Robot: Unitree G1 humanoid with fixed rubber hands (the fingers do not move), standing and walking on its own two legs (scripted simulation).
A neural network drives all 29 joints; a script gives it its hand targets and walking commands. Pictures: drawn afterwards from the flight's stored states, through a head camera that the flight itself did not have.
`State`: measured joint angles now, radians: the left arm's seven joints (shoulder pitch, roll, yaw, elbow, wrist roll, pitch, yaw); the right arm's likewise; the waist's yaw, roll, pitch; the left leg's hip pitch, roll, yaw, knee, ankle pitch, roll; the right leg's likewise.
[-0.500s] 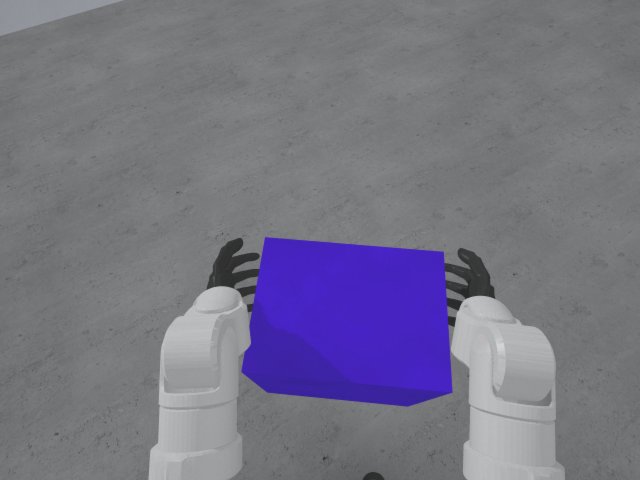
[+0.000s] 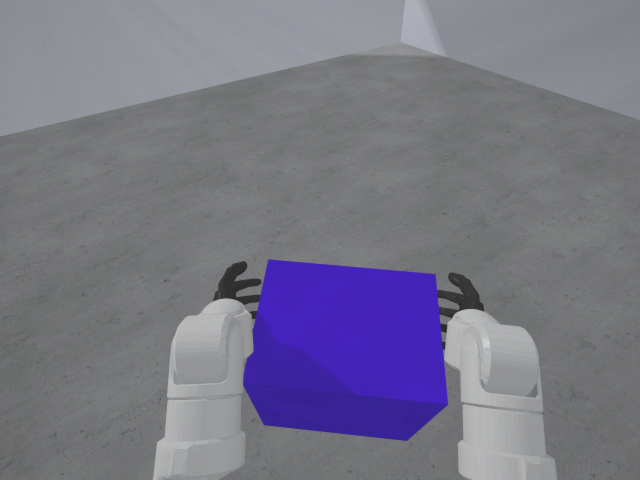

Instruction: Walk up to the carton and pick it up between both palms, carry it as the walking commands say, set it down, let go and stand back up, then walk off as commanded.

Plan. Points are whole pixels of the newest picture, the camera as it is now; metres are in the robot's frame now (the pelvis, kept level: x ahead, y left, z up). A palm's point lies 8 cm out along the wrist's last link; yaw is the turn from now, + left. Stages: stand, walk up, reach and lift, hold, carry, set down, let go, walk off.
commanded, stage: carry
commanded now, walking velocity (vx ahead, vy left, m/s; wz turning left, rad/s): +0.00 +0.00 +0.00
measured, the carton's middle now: (342, 356) +0.30 +0.00 +0.01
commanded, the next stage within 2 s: hold in 1.56 s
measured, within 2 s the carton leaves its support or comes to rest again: neither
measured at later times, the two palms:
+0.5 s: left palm (212, 348) +0.24 +0.15 +0.11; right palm (472, 356) +0.24 -0.14 +0.10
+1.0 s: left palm (200, 369) +0.22 +0.15 +0.11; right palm (471, 372) +0.23 -0.13 +0.10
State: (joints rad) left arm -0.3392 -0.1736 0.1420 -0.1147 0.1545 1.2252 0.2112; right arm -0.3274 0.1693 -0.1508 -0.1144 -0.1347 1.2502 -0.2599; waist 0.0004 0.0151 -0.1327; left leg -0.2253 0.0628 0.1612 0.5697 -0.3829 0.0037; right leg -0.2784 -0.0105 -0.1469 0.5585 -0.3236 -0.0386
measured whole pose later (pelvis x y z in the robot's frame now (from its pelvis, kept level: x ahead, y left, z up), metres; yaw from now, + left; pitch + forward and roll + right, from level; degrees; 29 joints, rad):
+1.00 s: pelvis -0.06 +0.01 +0.00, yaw +1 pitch +2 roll +0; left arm -0.31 -0.16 0.12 -0.14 0.14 1.22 0.21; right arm -0.32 0.17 -0.14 -0.13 -0.14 1.26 -0.25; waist 0.00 0.01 -0.12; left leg -0.30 0.04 0.15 0.54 -0.27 0.03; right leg -0.33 -0.03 -0.16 0.50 -0.21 -0.04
